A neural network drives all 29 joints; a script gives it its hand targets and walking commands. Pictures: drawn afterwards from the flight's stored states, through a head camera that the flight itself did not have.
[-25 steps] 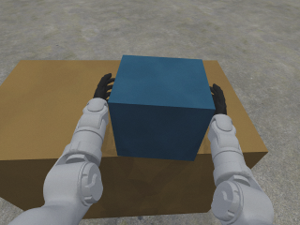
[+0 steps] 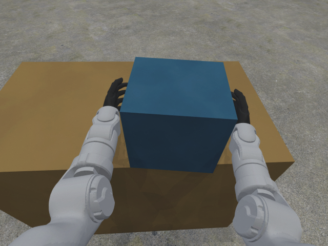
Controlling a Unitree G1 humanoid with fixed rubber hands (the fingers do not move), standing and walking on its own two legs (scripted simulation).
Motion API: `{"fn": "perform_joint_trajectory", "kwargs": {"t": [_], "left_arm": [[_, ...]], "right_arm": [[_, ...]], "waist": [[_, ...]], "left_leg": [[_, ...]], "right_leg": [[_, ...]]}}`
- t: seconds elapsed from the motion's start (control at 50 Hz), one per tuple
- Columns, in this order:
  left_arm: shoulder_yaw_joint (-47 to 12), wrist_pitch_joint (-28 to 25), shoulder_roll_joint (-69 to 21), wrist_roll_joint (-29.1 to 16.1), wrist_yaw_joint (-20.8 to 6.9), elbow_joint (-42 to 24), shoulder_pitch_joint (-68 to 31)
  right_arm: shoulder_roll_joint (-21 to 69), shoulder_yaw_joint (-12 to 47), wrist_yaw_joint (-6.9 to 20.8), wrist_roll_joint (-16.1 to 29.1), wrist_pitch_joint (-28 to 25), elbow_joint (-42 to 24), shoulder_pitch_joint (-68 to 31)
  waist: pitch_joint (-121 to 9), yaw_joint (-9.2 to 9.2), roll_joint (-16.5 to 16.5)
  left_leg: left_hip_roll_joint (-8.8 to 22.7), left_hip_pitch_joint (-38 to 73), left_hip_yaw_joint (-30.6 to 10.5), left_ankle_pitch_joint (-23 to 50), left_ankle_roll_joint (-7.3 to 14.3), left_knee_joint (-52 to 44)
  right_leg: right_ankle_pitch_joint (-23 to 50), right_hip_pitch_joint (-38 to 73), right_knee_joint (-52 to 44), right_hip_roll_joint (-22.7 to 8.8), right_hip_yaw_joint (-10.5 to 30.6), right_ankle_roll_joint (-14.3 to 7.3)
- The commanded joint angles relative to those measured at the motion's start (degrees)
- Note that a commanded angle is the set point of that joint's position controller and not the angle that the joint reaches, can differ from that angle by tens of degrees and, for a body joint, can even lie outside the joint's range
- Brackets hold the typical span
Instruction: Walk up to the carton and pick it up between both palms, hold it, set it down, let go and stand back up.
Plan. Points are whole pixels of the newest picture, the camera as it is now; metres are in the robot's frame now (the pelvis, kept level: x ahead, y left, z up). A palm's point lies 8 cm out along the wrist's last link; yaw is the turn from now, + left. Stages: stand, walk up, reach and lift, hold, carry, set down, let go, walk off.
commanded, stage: set down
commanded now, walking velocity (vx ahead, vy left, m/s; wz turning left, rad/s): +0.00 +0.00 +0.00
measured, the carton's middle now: (175, 116) +0.44 -0.03 +0.07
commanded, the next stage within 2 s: none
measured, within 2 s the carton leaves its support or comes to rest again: neither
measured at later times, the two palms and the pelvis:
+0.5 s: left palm (112, 108) +0.44 +0.13 +0.11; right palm (240, 121) +0.40 -0.19 +0.10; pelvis +0.00 +0.00 +0.00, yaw -1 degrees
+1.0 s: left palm (112, 108) +0.44 +0.13 +0.11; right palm (240, 121) +0.40 -0.19 +0.10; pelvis +0.00 +0.00 +0.00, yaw -1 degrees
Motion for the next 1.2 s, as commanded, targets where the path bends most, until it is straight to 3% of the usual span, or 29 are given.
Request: {"fn": "perform_joint_trajectory", "kwargs": {"t": [0.0,0.26,0.72,0.92,1.06,1.12,1.18], "left_arm": [[-8.4,-3.1,-18.4,-0.3,-4.7,-5.7,-33.0],[-5.9,-3.7,-15.2,1.4,-3.6,-3.9,-31.1],[-3.7,-5.2,-11.0,3.0,-2.6,-1.9,-29.3],[-2.7,-5.8,-8.0,3.5,-2.2,-1.5,-27.9],[-4.7,-6.1,-1.1,1.1,0.5,-2.8,-27.0],[-7.4,-6.7,3.9,-2.3,2.5,-1.4,-28.1],[-11.0,-7.2,8.3,-7.1,4.3,-1.3,-30.4]], "right_arm": [[15.7,12.0,6.9,-1.6,-3.0,-5.3,-35.5],[12.1,9.0,6.9,-2.7,-3.3,-3.6,-33.5],[9.5,5.2,6.6,-4.8,-2.5,-3.0,-30.9],[8.0,5.1,5.7,-4.5,-2.0,-3.4,-29.7],[-1.3,5.5,3.6,-1.3,-2.6,-1.9,-28.0],[-6.6,7.7,1.4,3.1,-2.6,0.5,-29.0],[-10.3,10.8,-0.7,8.0,-2.1,1.2,-31.3]], "waist": [[-32.2,-0.57,1.1],[-29.9,-0.33,1.1],[-27.1,-0.3,1.1],[-26.2,-0.01,1.4],[-27.6,-0.24,2.8],[-26.4,0.09,2.3],[-30.9,-0.02,2.4]], "left_leg": [[0.7,8.8,2.9,18.4,-3.3,0.2],[1.1,9.8,3.0,20.6,-3.2,1.3],[1.4,8.8,3.5,17.5,-2.7,1.0],[0.9,5.4,3.7,15.5,-2.4,0.3],[1.7,8.0,3.3,19.7,-3.4,2.0],[1.8,5.0,3.2,17.9,-3.2,2.8],[1.4,0.5,2.6,16.6,-3.2,3.4]], "right_leg": [[23.3,15.9,3.6,0.0,-4.4,3.4],[20.9,12.7,3.0,0.4,-4.5,3.2],[15.4,10.4,2.2,0.3,-4.6,2.9],[18.3,13.1,3.3,0.0,-3.6,3.3],[15.6,8.4,2.5,0.8,-3.7,2.5],[13.3,5.7,2.8,0.9,-3.0,1.9],[17.1,7.8,4.8,1.1,-1.5,1.8]]}}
